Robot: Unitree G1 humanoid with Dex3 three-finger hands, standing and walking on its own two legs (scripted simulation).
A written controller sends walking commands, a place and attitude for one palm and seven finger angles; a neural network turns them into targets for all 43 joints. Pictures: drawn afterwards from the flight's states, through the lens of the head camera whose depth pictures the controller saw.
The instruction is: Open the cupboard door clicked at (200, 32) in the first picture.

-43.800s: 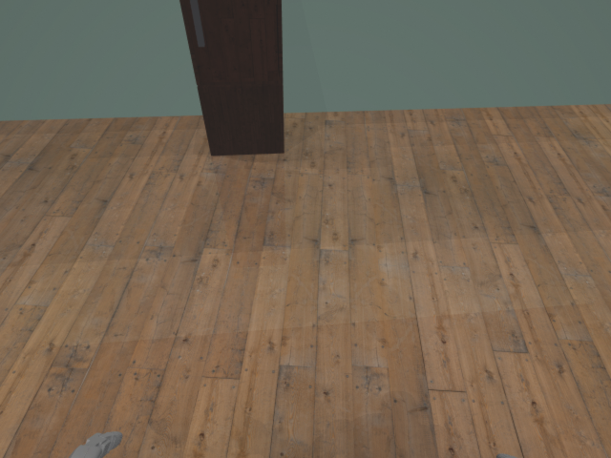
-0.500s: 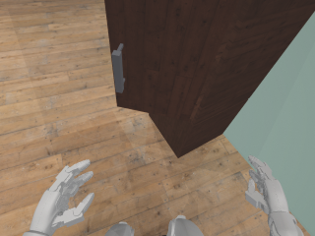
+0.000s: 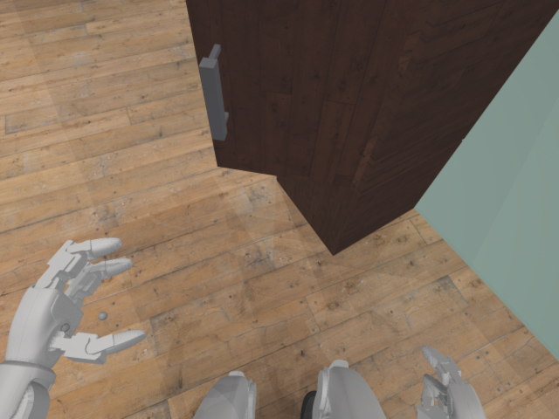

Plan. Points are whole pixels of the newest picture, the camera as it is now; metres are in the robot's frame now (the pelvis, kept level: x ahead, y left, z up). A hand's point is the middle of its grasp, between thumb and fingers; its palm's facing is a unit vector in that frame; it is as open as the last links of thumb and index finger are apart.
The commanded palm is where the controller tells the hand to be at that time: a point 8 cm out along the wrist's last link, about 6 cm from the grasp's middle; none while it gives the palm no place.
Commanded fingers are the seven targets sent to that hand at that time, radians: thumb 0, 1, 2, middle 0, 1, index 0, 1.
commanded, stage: raise the hand with hooked fingers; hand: left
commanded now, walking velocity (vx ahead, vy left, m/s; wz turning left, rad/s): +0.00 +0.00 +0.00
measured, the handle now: (218, 95) +0.65 +0.15 +0.02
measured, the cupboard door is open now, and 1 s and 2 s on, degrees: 49 49 49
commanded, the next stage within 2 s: move the hooked fingers beside the handle in 1.14 s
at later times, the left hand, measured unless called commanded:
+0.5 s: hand (72, 300) +0.26 +0.28 +0.02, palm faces -0.12 -0.99 -0.06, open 13.9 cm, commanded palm +0.25 +0.33 +0.03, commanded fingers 0.00 -0.50 0.30 -0.30 -1.20 -0.30 -1.20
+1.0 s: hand (65, 282) +0.28 +0.29 +0.03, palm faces -0.09 -0.99 -0.06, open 13.9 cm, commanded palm +0.26 +0.33 +0.03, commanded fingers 0.00 -0.50 0.30 -0.30 -1.20 -0.30 -1.20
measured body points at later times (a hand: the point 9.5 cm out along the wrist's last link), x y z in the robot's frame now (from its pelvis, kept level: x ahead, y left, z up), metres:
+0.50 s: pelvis +0.00 +0.02 +0.00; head +0.10 +0.05 +0.43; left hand +0.26 +0.34 +0.03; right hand +0.19 -0.21 -0.07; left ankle -0.01 +0.07 -0.63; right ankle +0.07 -0.10 -0.63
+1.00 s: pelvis +0.00 +0.01 -0.01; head +0.11 +0.05 +0.43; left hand +0.28 +0.35 +0.03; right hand +0.17 -0.24 -0.07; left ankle -0.01 +0.07 -0.63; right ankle +0.07 -0.10 -0.63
